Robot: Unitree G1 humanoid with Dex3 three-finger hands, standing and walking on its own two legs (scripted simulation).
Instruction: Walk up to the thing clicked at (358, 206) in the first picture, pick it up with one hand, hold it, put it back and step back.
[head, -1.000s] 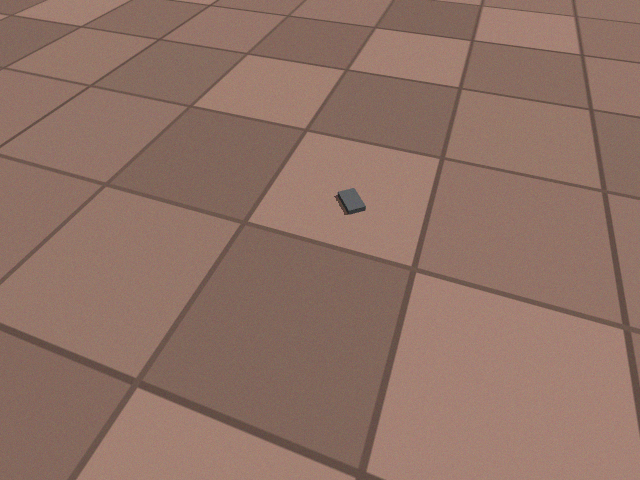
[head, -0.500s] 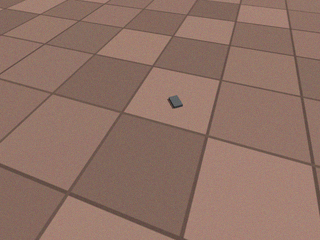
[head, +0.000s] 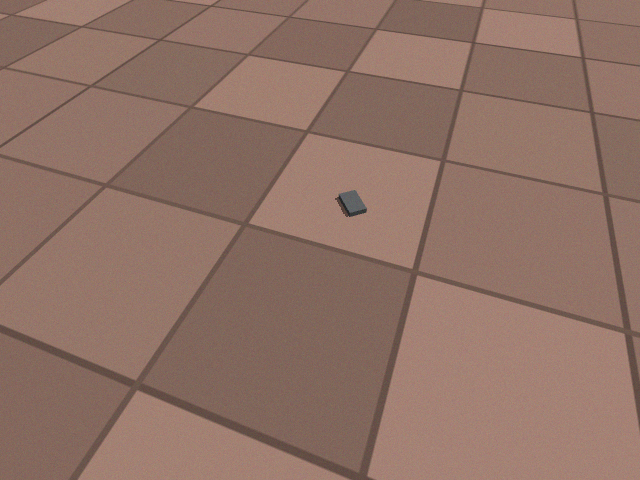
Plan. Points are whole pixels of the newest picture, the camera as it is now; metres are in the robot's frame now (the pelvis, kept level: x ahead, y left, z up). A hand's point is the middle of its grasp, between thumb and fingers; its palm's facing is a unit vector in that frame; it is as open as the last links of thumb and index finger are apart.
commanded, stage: stand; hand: left
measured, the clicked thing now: (352, 203) +1.35 -0.15 -0.77
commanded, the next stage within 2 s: walk up in 0.12 s
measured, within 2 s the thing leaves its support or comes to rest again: neither
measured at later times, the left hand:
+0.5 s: hand (149, 448) +0.20 +0.26 -0.14, palm faces -0.19 -0.82 -0.54, open 7.4 cm
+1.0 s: hand (225, 240) +0.61 +0.21 -0.16, palm faces -0.56 -0.68 -0.48, open 7.4 cm
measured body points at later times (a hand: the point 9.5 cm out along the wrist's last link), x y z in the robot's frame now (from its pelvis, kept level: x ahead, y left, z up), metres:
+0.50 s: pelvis +0.08 -0.04 -0.04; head +0.07 -0.09 +0.40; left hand +0.21 +0.30 -0.10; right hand +0.10 -0.39 -0.17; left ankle +0.04 +0.10 -0.71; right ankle +0.07 -0.17 -0.75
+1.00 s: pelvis +0.36 +0.02 -0.03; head +0.40 +0.00 +0.42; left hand +0.63 +0.25 -0.13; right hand +0.23 -0.30 -0.12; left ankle +0.45 +0.07 -0.75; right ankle +0.22 -0.09 -0.66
